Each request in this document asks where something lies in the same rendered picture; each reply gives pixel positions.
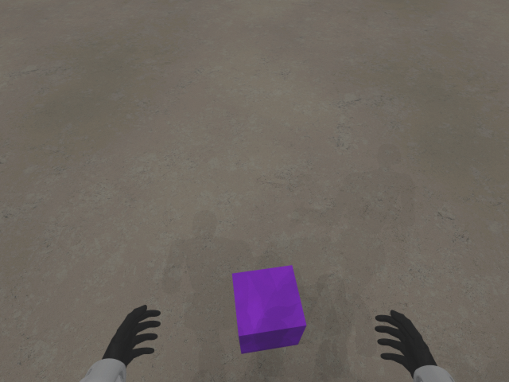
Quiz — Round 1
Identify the right robot hand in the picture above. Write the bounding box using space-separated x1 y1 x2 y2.
375 310 437 379

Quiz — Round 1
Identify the robot left forearm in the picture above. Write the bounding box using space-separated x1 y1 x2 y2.
80 358 126 382

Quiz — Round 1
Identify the carton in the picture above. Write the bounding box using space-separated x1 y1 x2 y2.
232 265 306 354

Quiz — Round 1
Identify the robot right forearm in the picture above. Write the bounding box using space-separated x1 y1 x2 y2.
414 365 455 382

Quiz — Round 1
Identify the left robot hand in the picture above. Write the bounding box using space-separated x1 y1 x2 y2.
102 305 161 367

